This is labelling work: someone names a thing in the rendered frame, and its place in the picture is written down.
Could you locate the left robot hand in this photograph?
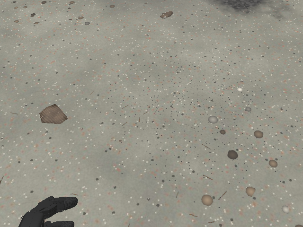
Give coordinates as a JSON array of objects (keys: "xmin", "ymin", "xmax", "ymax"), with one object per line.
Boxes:
[{"xmin": 18, "ymin": 196, "xmax": 78, "ymax": 227}]

